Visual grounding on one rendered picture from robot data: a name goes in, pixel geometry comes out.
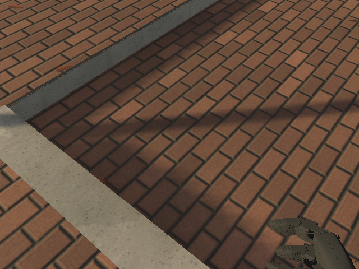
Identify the robot right hand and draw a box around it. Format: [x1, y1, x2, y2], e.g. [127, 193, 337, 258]
[266, 216, 357, 269]

